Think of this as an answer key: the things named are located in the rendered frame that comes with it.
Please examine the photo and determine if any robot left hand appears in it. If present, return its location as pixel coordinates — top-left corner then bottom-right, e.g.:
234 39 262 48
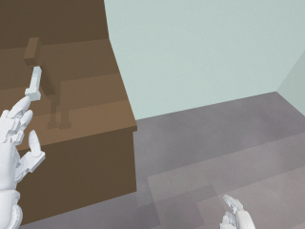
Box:
0 96 46 191

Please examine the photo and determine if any tap lever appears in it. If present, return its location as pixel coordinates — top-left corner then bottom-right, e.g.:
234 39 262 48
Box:
25 66 42 101

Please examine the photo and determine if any counter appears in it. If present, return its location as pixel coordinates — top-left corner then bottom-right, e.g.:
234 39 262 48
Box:
0 0 137 226

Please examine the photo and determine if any left robot forearm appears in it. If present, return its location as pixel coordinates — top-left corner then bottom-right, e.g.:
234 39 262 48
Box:
0 190 23 229

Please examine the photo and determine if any robot right hand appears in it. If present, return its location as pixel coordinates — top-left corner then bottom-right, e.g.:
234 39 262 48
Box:
219 195 255 229

